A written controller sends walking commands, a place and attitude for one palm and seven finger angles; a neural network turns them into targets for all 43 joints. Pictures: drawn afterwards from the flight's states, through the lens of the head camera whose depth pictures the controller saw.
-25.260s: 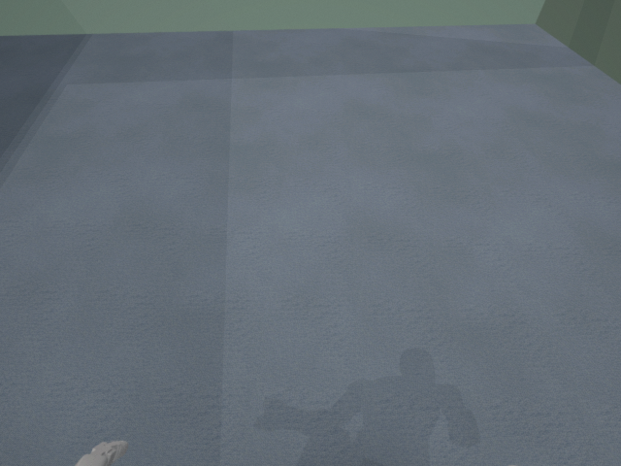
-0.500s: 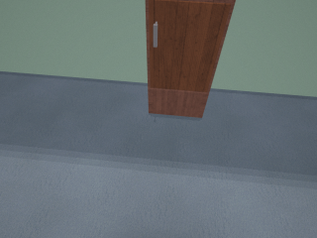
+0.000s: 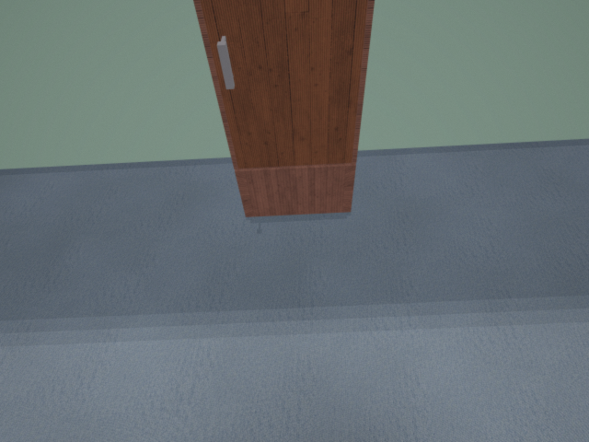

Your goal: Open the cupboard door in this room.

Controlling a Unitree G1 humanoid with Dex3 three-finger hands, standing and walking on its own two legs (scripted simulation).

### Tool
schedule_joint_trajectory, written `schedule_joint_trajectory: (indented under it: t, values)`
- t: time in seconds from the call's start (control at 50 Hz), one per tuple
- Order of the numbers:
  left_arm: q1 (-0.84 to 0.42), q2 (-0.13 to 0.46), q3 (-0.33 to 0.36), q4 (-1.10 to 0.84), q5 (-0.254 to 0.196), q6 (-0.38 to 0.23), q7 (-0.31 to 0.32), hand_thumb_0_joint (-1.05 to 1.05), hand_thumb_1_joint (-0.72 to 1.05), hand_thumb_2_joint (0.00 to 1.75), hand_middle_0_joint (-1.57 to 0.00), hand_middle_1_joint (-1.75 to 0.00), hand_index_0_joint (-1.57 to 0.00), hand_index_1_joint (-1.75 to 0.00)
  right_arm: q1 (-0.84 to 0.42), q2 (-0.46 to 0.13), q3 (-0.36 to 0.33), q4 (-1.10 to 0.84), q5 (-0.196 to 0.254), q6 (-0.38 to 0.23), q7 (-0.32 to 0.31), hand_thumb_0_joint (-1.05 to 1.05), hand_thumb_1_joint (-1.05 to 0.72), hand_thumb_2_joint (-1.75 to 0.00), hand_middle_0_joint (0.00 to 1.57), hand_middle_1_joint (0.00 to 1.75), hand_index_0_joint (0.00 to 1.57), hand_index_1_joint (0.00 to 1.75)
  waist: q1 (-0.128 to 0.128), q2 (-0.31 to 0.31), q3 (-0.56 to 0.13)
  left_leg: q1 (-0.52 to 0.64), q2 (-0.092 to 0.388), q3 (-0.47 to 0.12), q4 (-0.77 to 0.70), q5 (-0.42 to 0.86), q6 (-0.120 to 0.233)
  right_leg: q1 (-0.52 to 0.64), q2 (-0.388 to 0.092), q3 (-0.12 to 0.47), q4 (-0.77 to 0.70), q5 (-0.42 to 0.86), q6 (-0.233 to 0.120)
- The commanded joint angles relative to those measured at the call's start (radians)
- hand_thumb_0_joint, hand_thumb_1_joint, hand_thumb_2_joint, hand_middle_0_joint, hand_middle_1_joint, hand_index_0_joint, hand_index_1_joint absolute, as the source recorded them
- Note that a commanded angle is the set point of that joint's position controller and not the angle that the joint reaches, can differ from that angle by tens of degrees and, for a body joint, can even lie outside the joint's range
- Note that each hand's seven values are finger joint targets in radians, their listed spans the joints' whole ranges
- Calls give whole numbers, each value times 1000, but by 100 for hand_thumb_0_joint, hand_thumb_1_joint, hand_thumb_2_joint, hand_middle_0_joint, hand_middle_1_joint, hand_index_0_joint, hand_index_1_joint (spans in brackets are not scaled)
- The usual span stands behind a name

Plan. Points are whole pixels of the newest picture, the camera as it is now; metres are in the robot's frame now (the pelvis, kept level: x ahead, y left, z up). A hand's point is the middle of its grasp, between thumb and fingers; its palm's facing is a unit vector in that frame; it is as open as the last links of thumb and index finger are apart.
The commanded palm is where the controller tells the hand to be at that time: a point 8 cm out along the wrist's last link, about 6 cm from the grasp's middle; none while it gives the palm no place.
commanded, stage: walk to a spot facing it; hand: left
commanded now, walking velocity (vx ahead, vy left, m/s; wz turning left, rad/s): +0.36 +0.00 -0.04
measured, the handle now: (227, 62) +1.04 +0.27 -0.01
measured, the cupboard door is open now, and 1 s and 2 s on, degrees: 0 0 0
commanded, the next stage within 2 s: turn to face it in 0.18 s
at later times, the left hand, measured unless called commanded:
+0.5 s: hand (183, 432) +0.16 +0.21 -0.18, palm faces +0.09 -0.98 -0.15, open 7.3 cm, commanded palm none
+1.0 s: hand (213, 299) +0.38 +0.20 -0.14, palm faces +0.10 -0.97 -0.21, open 7.2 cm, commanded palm none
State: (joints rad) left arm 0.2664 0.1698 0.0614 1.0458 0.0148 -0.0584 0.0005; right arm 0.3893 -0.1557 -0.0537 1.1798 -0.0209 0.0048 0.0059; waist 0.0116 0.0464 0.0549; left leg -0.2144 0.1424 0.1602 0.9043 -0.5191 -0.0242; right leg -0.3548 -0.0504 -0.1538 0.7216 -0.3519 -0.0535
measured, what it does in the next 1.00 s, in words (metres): walks ahead: left foot, then right foot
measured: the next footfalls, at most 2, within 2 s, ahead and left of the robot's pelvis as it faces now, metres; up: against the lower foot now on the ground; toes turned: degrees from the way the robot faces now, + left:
left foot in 0.40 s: +0.34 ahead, +0.13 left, +0.00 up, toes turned +8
right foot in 0.92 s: +0.35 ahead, -0.10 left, +0.00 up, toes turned -4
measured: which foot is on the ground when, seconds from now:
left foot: up 0.00-0.38, down 0.40-0.94, up 0.96-1.00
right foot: down 0.00-0.40, up 0.42-0.90, down 0.92-1.00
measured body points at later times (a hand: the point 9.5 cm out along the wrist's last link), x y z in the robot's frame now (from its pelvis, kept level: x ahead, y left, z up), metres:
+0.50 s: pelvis +0.21 +0.05 +0.00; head +0.25 +0.07 +0.45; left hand +0.16 +0.26 -0.16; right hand +0.33 -0.17 -0.13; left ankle +0.30 +0.12 -0.72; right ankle +0.07 -0.08 -0.64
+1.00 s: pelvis +0.32 +0.01 +0.02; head +0.32 +0.00 +0.47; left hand +0.37 +0.25 -0.12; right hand +0.27 -0.20 -0.14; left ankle +0.31 +0.12 -0.69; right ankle +0.31 -0.10 -0.72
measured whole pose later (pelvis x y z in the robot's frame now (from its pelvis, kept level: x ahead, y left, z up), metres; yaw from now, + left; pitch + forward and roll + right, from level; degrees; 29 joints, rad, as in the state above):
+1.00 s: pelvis +0.32 +0.01 +0.02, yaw +4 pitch +0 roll +0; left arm 0.22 0.15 0.04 1.04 0.02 -0.05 0.01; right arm 0.39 -0.15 -0.06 1.15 -0.02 0.00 0.01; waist -0.03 0.03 -0.01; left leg -0.32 0.02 0.08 0.72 -0.41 0.02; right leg -0.20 -0.05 -0.12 0.49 -0.28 0.00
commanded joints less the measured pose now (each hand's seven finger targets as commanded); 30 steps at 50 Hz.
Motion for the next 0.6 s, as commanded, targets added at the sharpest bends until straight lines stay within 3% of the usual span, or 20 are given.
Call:
schedule_joint_trajectory:
  t: [0.0,0.02,0.04,0.08,0.14,0.2,0.26,0.3,0.32,0.34,0.36,0.38,0.4,0.42,0.44,0.46,0.5,0.52,0.58]
  values:
    - [221,153,24,42,-1,-4,19,0,90,90,-20,-30,-20,-30,-223,-65,-18,-177,0,-54,3,0,-90,-90,20,30,20,30,81,-157,102,-533,11,-132,389,136,26,239,-345,620,-532,-153,-148]
    - [181,121,15,29,1,-8,22,0,90,90,-20,-30,-20,-30,-203,-56,-21,-159,-3,-53,5,0,-90,-90,20,30,20,30,55,-74,91,-489,26,-138,352,186,22,212,-322,530,-520,-81,-128]
    - [171,108,7,27,5,-16,20,0,90,90,-20,-30,-20,-30,-182,-42,-17,-146,-7,-49,8,0,-90,-90,20,30,20,30,38,-61,62,-460,21,-128,319,230,14,214,-281,444,-510,54,-106]
    - [186,106,0,39,8,-27,20,0,90,90,-20,-30,-20,-30,-158,-38,-15,-139,-8,-39,11,0,-90,-90,20,30,20,30,17,-84,21,-440,8,-109,270,262,-3,246,-244,326,-488,268,-89]
    - [189,109,-2,54,9,-41,22,0,90,90,-20,-30,-20,-30,-200,-38,-13,-163,-1,-32,18,0,-90,-90,20,30,20,30,7,-113,20,-474,-1,-98,172,312,-21,300,-216,212,-485,463,-82]
    - [208,88,-12,69,7,-40,25,0,90,90,-20,-30,-20,-30,-305,-28,2,-209,4,-37,24,0,-90,-90,20,30,20,30,24,-150,58,-456,-27,-55,-12,355,-14,326,-186,136,-490,613,-67]
    - [207,95,-13,78,8,-34,32,0,90,90,-20,-30,-20,-30,-368,-25,13,-234,9,-49,24,0,-90,-90,20,30,20,30,34,-182,82,-368,-60,-16,-184,382,7,350,-182,101,-469,728,-54]
    - [198,110,-11,82,6,-32,36,0,90,90,-20,-30,-20,-30,-328,-36,12,-223,6,-56,15,0,-90,-90,20,30,20,30,7,-170,44,-242,-107,3,-258,397,32,369,-190,72,-382,901,-38]
    - [182,120,-9,84,5,-31,39,0,90,90,-20,-30,-20,-30,-230,-56,6,-196,2,-61,7,0,-90,-90,20,30,20,30,-38,-173,-7,-116,-122,-1,-324,448,42,360,-182,44,-272,942,-12]
    - [172,128,-10,80,-2,-28,42,0,90,90,-20,-30,-20,-30,-94,-94,-3,-156,-3,-62,3,0,-90,-90,20,30,20,30,-93,-136,-92,51,-124,-17,-394,570,53,330,-160,20,-105,902,20]
    - [192,111,-13,70,-11,-25,40,0,90,90,-20,-30,-20,-30,25,-163,-19,-126,-10,-62,-6,0,-90,-90,20,30,20,30,-125,-20,-201,294,0,-135,-360,892,92,177,-97,-1,87,611,59]
    - [255,54,-26,66,-29,-22,35,0,90,90,-20,-30,-20,-30,108,-238,-38,-103,-7,-64,-16,0,-90,-90,20,30,20,30,-126,192,-332,505,252,-422,-348,1360,232,-36,35,2,405,-142,87]
    - [253,57,-25,45,-22,-11,43,0,90,90,-20,-30,-20,-30,79,-261,-32,-107,16,-47,-20,0,-90,-90,20,30,20,30,-98,186,-355,424,316,-467,-419,1381,303,-42,30,106,553,-321,65]
    - [197,54,-25,23,-19,-2,45,0,90,90,-20,-30,-20,-30,2,-237,-27,-135,16,-44,-24,0,-90,-90,20,30,20,30,-73,95,-215,268,303,-447,-476,1209,311,-78,-4,130,580,-278,66]
    - [167,32,-30,29,-10,0,44,0,90,90,-20,-30,-20,-30,-53,-202,-24,-140,12,-56,-29,0,-90,-90,20,30,20,30,-58,123,-162,189,279,-443,-527,998,298,-127,-33,138,587,-225,77]
    - [144,38,-25,32,-3,4,36,0,90,90,-20,-30,-20,-30,-94,-157,-15,-146,9,-59,-27,0,-90,-90,20,30,20,30,-41,113,-110,112,232,-402,-568,820,269,-138,-60,144,570,-172,80]
    - [142,30,-23,34,7,21,22,0,90,90,-20,-30,-20,-30,-123,-109,-5,-150,6,-66,-23,0,-90,-90,20,30,20,30,-12,65,-83,-10,159,-320,-622,595,219,-82,-75,134,477,-103,82]
    - [150,25,-23,36,8,27,16,0,90,90,-20,-30,-20,-30,-129,-112,-7,-147,4,-67,-21,0,-90,-90,20,30,20,30,3,36,-94,-63,138,-292,-642,482,203,-38,-74,123,434,-78,81]
    - [124,9,-16,13,17,46,9,0,90,90,-20,-30,-20,-30,-120,-105,-23,-160,-2,-65,-19,0,-90,-90,20,30,20,30,3,35,-67,-119,115,-296,-707,272,196,-55,-73,109,354,-6,85]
